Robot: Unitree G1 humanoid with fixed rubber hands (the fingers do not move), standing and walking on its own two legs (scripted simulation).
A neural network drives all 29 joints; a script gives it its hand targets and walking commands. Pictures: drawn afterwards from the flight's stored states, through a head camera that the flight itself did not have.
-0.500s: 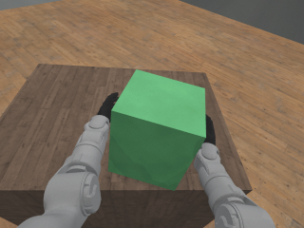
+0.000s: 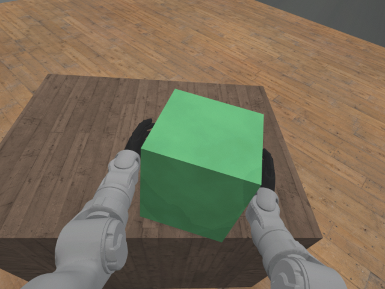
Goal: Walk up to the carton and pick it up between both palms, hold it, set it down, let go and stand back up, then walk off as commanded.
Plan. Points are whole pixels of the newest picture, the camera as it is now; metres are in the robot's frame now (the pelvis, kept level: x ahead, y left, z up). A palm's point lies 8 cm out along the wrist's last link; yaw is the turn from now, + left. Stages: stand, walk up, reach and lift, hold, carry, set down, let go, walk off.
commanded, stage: set down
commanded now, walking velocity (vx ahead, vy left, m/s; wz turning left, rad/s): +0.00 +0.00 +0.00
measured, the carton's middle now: (199, 167) +0.40 -0.01 +0.02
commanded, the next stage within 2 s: none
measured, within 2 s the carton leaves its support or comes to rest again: rests again in 0.30 s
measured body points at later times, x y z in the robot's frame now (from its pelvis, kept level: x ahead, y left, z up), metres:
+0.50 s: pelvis +0.00 +0.01 +0.00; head +0.06 +0.04 +0.44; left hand +0.44 +0.14 +0.02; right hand +0.36 -0.16 +0.00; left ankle -0.03 +0.07 -0.74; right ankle +0.00 -0.13 -0.75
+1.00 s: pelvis -0.02 +0.02 -0.01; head +0.00 +0.07 +0.44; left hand +0.42 +0.17 +0.06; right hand +0.36 -0.17 +0.05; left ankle -0.04 +0.07 -0.75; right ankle +0.00 -0.13 -0.75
